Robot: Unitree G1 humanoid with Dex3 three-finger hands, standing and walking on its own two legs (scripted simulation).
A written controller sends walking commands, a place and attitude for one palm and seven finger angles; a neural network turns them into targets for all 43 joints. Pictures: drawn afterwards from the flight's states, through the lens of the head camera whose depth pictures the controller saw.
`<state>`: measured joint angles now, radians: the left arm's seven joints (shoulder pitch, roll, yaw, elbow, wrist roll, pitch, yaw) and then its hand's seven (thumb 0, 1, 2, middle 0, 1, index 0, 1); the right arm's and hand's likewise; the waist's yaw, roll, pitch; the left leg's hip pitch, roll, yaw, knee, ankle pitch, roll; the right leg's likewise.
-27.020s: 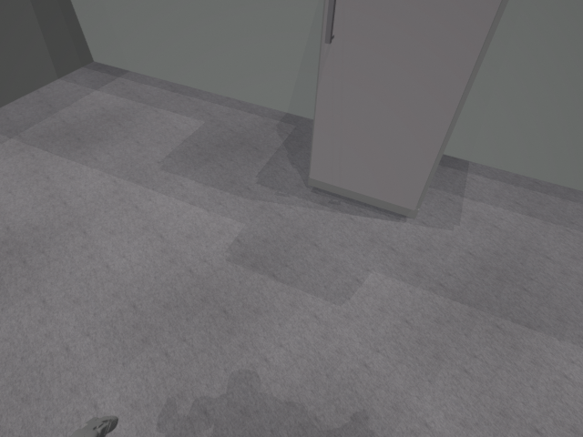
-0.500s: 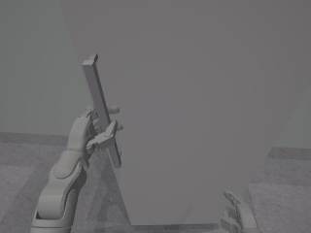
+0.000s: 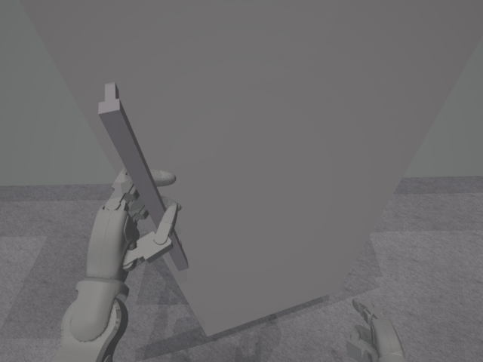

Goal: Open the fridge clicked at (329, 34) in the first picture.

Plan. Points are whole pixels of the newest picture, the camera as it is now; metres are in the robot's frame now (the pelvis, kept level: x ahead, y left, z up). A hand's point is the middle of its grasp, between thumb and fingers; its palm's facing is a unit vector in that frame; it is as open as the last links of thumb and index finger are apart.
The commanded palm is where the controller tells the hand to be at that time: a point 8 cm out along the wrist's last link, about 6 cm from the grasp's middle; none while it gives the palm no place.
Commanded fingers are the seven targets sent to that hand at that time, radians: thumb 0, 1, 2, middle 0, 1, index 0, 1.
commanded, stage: walk backward, drawing the door open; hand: left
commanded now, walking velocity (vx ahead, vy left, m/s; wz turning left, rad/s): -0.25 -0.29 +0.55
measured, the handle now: (156, 200) +0.30 +0.13 +0.16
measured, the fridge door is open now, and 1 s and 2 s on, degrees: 18 33 70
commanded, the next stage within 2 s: none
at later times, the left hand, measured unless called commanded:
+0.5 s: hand (192, 297) +0.17 +0.06 +0.15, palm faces +0.11 -0.97 -0.20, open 6.9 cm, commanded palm +0.14 +0.11 +0.17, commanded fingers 0.00 0.90 0.90 -0.45 -1.40 -0.45 -1.40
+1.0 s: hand (229, 308) +0.16 +0.02 +0.15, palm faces +0.66 -0.71 -0.24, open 6.5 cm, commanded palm +0.10 +0.04 +0.16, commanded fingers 0.00 0.90 0.90 -0.45 -1.40 -0.45 -1.40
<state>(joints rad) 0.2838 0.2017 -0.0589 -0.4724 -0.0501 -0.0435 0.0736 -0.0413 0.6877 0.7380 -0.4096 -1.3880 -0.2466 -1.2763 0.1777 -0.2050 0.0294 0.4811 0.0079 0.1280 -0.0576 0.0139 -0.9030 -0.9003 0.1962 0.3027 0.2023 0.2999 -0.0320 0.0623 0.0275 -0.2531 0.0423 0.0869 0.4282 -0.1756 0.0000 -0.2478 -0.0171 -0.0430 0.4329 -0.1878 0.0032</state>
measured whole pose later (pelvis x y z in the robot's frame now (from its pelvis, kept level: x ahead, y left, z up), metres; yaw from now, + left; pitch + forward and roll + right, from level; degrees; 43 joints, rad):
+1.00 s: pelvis -0.01 -0.27 +0.00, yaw +32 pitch +1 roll +3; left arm 0.11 0.23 0.15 -0.44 -0.04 -0.08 0.12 -0.05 0.70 0.84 -0.45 -1.39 -0.22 -1.30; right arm 0.02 -0.20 -0.02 0.59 0.00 -0.07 -0.06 0.01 -0.90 -0.90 0.20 0.30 0.20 0.30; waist -0.04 -0.01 0.20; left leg -0.44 -0.02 -0.02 1.12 -0.59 -0.02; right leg -0.33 -0.05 -0.07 0.54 -0.22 -0.05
